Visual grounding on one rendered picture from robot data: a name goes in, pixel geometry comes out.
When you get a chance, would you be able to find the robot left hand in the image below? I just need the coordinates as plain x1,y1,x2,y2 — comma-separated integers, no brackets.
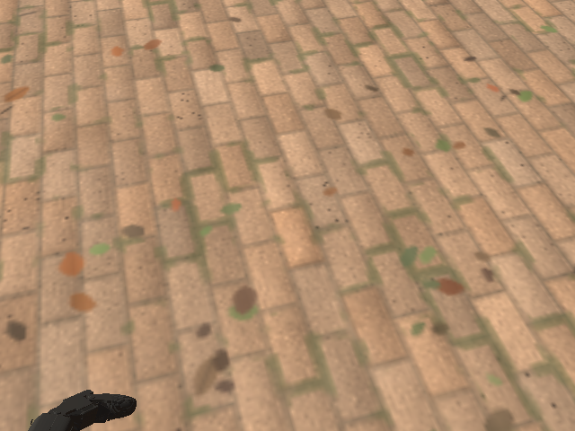
28,390,137,431

